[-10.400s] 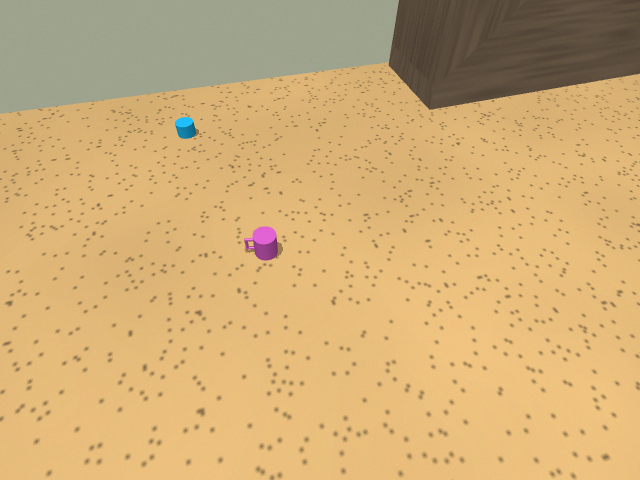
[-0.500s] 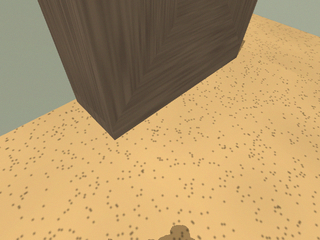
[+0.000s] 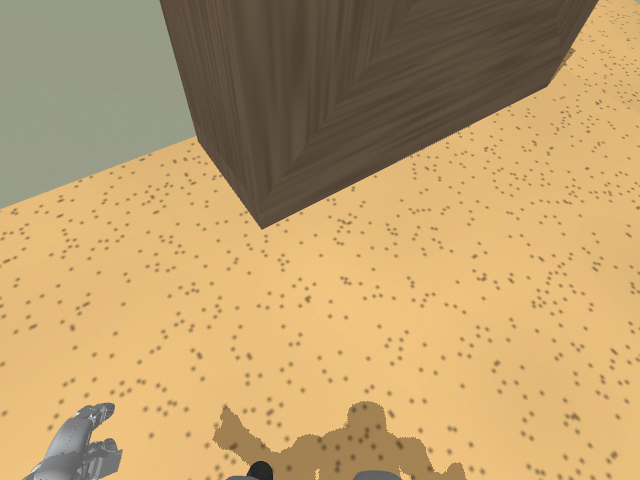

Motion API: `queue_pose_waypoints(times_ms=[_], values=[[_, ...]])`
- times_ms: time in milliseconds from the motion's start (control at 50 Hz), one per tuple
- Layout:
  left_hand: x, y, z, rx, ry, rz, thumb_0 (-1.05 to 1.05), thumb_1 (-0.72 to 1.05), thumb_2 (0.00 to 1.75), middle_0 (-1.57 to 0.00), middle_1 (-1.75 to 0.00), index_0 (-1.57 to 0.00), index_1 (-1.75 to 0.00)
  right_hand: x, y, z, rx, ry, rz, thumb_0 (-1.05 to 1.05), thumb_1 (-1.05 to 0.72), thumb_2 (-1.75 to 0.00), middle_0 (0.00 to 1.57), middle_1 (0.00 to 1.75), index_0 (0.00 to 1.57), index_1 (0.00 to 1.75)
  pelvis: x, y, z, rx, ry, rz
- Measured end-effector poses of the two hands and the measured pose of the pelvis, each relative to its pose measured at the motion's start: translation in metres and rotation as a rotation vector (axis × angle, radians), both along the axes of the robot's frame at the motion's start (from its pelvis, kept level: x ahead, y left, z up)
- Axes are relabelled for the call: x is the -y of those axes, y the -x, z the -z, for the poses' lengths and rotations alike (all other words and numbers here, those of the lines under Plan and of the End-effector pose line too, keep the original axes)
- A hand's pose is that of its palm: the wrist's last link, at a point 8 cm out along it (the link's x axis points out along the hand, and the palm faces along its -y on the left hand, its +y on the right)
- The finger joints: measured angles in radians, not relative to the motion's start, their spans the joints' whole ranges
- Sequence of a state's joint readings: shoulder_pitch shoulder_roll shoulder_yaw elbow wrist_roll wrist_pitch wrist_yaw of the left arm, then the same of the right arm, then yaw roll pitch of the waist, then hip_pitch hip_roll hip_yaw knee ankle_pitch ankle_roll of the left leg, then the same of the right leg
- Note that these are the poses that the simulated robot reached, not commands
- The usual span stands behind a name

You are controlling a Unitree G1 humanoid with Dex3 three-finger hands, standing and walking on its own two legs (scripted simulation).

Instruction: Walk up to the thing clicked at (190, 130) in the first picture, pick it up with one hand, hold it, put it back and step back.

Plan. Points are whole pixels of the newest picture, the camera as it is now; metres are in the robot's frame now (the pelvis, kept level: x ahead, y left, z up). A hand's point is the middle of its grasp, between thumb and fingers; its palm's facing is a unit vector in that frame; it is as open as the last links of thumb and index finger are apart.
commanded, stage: walk up
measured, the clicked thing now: out of the picture +0.35 +1.40 -0.74
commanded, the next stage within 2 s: none
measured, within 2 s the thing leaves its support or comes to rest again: neither
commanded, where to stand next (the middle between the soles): +0.03 +0.00 m, yaw +65 degrees
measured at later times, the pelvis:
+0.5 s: pelvis -0.01 -0.07 -0.01, yaw +25 degrees
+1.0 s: pelvis +0.02 -0.06 -0.02, yaw +48 degrees
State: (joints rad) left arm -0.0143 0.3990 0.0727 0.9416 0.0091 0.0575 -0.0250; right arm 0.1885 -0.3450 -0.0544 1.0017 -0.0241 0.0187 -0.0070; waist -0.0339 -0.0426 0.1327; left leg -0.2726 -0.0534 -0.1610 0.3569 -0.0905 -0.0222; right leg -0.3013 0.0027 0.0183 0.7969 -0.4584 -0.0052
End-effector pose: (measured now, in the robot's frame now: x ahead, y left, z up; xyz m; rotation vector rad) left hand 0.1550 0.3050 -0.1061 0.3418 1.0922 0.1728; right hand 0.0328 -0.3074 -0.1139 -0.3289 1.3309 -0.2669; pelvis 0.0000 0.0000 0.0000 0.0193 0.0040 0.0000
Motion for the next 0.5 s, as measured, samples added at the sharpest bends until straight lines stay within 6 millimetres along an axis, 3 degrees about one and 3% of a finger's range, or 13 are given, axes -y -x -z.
queue_pose_waypoints(times_ms=[60, 120, 260, 380, 500], values=[[0.007, 0.013, -0.006, 0.042, -0.019, -0.031, 0.01, 0.91, 0.9, -0.2, -0.3, -0.2, -0.3, 0.023, -0.005, 0.006, -0.012, 0.019, -0.059, 0.0, -0.9, -0.9, 0.21, 0.3, 0.21, 0.3, 0.016, 0.009, 0.006, -0.001, -0.011, -0.055], [0.018, 0.039, -0.009, 0.063, -0.052, -0.068, 0.01, 0.91, 0.9, -0.2, -0.3, -0.2, -0.3, 0.044, -0.022, 0.015, 0.008, 0.02, -0.122, 0.0, -0.9, -0.9, 0.21, 0.3, 0.2, 0.3, 0.034, 0.017, 0.013, 0.011, -0.003, -0.099], [0.046, 0.113, -0.019, 0.015, -0.045, -0.221, 0.01, 0.91, 0.9, -0.21, -0.3, -0.2, -0.3, 0.055, -0.076, 0.001, 0.069, -0.031, -0.301, 0.0, -0.91, -0.9, 0.21, 0.3, 0.2, 0.3, 0.063, 0.016, -0.001, 0.026, -0.038, -0.234], [0.063, 0.171, -0.015, 0.027, -0.026, -0.358, 0.01, 0.9, 0.9, -0.21, -0.3, -0.2, -0.3, 0.046, -0.123, -0.005, 0.071, -0.043, -0.458, 0.0, -0.91, -0.9, 0.21, 0.3, 0.2, 0.3, 0.075, 0.012, 0.0, 0.045, -0.029, -0.346], [0.066, 0.242, 0.001, -0.039, -0.021, -0.484, 0.01, 0.9, 0.9, -0.21, -0.31, -0.2, -0.3, 0.008, -0.185, -0.012, 0.158, -0.037, -0.611, 0.01, -0.91, -0.9, 0.21, 0.3, 0.2, 0.3, 0.074, 0.01, 0.01, 0.043, -0.009, -0.444]])
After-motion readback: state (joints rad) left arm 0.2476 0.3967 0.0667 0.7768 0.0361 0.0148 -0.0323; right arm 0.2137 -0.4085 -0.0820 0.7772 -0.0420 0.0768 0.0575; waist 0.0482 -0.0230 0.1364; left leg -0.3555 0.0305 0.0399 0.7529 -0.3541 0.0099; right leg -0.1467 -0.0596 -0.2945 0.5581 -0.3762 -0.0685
